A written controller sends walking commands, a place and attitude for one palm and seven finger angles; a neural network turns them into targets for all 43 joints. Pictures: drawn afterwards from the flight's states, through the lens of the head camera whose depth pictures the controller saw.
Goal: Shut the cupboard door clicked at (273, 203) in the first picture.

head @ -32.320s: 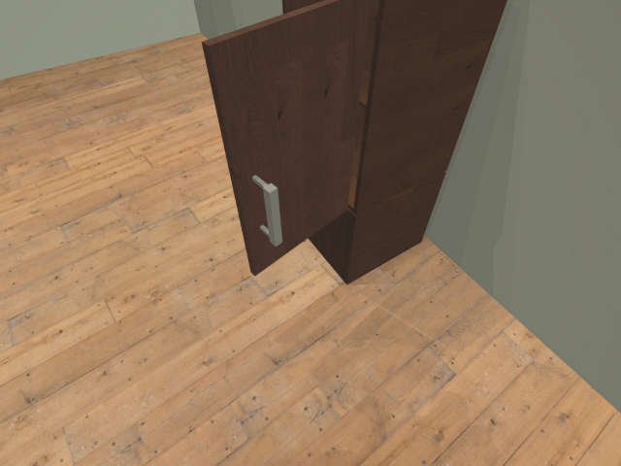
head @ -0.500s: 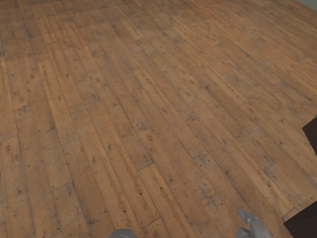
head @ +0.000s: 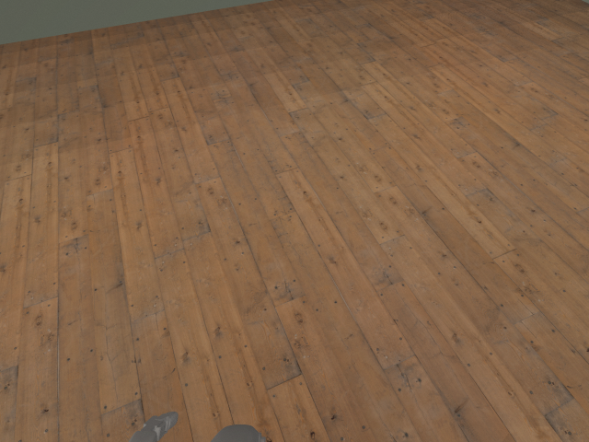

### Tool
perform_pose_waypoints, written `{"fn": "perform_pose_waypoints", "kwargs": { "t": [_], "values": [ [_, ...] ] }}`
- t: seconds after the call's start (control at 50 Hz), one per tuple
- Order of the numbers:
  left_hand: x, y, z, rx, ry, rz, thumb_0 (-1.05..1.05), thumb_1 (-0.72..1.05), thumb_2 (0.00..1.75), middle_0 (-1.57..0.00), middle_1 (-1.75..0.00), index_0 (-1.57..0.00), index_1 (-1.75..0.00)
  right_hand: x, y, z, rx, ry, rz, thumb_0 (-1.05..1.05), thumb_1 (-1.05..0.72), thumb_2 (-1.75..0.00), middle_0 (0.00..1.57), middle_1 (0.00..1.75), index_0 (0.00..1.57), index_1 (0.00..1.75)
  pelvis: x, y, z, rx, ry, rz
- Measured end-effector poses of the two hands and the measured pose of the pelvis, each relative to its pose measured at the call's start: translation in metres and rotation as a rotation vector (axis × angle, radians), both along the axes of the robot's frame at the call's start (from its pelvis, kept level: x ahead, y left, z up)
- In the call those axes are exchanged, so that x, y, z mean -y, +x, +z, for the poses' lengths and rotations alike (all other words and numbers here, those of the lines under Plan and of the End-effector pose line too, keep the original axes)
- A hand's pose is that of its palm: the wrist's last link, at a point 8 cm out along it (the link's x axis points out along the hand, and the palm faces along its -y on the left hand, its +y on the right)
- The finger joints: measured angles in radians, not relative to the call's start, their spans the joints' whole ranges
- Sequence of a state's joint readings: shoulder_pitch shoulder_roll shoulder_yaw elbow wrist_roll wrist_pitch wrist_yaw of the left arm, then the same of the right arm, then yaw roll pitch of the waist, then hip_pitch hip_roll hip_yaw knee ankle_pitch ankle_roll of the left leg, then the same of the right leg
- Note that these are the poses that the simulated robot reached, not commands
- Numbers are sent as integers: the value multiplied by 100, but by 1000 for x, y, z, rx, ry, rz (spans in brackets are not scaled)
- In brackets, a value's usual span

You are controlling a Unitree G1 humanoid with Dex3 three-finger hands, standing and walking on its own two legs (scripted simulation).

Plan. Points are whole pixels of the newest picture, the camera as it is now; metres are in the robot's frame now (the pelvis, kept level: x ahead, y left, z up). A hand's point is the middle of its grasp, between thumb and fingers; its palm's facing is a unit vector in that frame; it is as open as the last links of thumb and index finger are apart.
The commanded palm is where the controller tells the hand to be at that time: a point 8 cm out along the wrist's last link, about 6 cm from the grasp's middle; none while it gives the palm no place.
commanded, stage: walk to a spot facing it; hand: left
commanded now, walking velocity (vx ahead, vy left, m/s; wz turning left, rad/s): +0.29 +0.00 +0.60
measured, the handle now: out of the picture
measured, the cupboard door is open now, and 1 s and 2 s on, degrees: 66 66 66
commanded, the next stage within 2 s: turn to face it in 0.24 s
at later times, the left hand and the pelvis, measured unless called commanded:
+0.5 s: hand (134, 441) +0.15 +0.27 -0.18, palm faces +0.27 -0.94 -0.23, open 7.4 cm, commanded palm none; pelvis +0.18 +0.06 +0.00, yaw +12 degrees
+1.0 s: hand (168, 323) +0.34 +0.24 -0.16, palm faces +0.00 -0.97 -0.24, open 7.4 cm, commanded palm none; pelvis +0.28 +0.05 +0.01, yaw -4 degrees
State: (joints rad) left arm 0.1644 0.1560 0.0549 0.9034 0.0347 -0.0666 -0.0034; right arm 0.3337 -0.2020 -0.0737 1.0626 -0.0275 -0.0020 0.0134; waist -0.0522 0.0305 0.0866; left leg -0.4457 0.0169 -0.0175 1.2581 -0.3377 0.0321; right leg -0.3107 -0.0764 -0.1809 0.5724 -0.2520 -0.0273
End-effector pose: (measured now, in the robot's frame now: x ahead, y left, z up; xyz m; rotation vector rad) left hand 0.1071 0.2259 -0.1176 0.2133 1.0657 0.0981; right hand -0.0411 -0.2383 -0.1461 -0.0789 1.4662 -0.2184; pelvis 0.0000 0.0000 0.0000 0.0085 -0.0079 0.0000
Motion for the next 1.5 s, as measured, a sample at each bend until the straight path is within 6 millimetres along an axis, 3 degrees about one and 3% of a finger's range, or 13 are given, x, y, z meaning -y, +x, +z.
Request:
{"fn": "perform_pose_waypoints", "kwargs": {
  "t": [0.16, 0.26, 0.34, 0.38, 0.44, 0.52, 0.62, 0.82, 0.92, 1.04, 1.2, 1.34, 1.5],
  "values": [
    [-10, -25, -6, -155, -11, 188, -1, 94, 90, -21, -29, -20, -30, 5, 159, 23, 149, -19, 162, 1, -92, -90, 19, 30, 19, 30, 4, 65, 12, -32, -19, 111],
    [-20, -43, -20, -270, -48, 290, 0, 93, 90, -20, -29, -20, -30, -24, 271, 26, 250, -19, 323, 1, -92, -90, 19, 30, 19, 30, -13, 105, 5, -25, -32, 172],
    [-38, -50, -40, -363, -76, 354, 0, 92, 90, -20, -29, -20, -30, -58, 356, 24, 375, -41, 427, 1, -91, -90, 19, 30, 19, 30, -39, 141, -14, -15, -37, 196],
    [-53, -42, -47, -390, -72, 370, 0, 91, 90, -21, -29, -20, -30, -71, 383, 24, 425, -60, 452, 1, -91, -90, 20, 30, 19, 30, -49, 152, -19, -13, -36, 213],
    [-73, -10, -43, -347, -43, 380, 1, 91, 90, -20, -29, -20, -30, -84, 401, 32, 428, -80, 475, 1, -91, -90, 20, 30, 19, 30, -56, 166, -13, -12, -34, 214],
    [-87, 41, -29, -256, -31, 363, 1, 91, 90, -20, -29, -20, -30, -98, 406, 38, 392, -66, 465, 1, -91, -90, 20, 30, 20, 30, -63, 187, 1, -8, -31, 209],
    [-85, 93, -18, -213, -44, 317, 0, 91, 90, -20, -29, -20, -30, -108, 399, 33, 341, -17, 380, 0, -92, -90, 20, 30, 20, 30, -66, 214, 9, 0, -29, 164],
    [-61, 179, -21, -205, -12, 161, 0, 91, 90, -20, -29, -20, -30, -54, 382, -2, 238, -35, 153, 0, -92, -90, 20, 30, 20, 30, -49, 260, -8, -13, -10, 21],
    [-59, 204, -12, -210, 7, 119, 0, 91, 90, -20, -29, -20, -30, -33, 372, 8, 174, -78, 93, 1, -92, -90, 20, 30, 20, 30, -48, 271, 2, -26, -5, -31],
    [-73, 233, -7, -223, 22, 47, 0, 91, 90, -21, -29, -20, -30, -33, 379, 25, 209, -111, 34, 1, -92, -90, 20, 30, 19, 30, -57, 285, 9, -34, 3, -98],
    [-113, 293, -26, -193, 25, -53, 0, 91, 90, -21, -29, -20, -30, -60, 392, 33, 310, -172, -28, 1, -91, -90, 20, 30, 20, 30, -90, 304, -4, -30, -19, -204],
    [-115, 358, -10, -123, 25, -184, 0, 91, 90, -20, -29, -20, -30, -83, 354, 44, 254, -169, -102, 1, -91, -90, 20, 30, 20, 30, -100, 309, 9, -21, -41, -305],
    [-66, 411, 4, -64, 39, -365, 0, 91, 90, -20, -29, -20, -30, -79, 292, 29, 180, -143, -277, 1, -91, -90, 20, 30, 20, 30, -90, 309, 8, -23, -36, -420]
  ]
}}
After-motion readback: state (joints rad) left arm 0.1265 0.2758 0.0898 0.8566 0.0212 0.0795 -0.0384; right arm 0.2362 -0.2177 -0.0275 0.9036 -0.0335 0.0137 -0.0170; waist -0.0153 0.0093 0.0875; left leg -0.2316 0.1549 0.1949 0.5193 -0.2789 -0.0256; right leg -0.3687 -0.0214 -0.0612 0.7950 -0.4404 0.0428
